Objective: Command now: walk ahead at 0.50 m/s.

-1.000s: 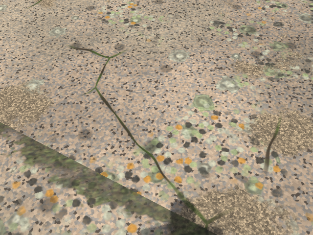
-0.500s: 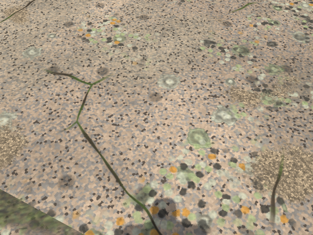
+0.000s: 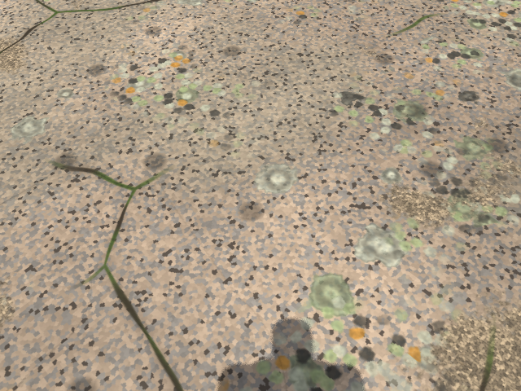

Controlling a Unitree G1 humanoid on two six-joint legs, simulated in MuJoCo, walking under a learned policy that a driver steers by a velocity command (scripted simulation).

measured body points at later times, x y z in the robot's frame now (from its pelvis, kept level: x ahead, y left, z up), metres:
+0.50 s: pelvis +0.29 +0.04 -0.03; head +0.32 +0.05 +0.42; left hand +0.28 +0.29 -0.19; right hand +0.36 -0.21 -0.17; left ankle +0.33 +0.11 -0.77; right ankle +0.20 -0.08 -0.68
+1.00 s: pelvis +0.53 -0.03 -0.05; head +0.57 -0.04 +0.40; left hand +0.72 +0.19 -0.17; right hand +0.48 -0.27 -0.19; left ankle +0.43 +0.12 -0.66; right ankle +0.57 -0.08 -0.77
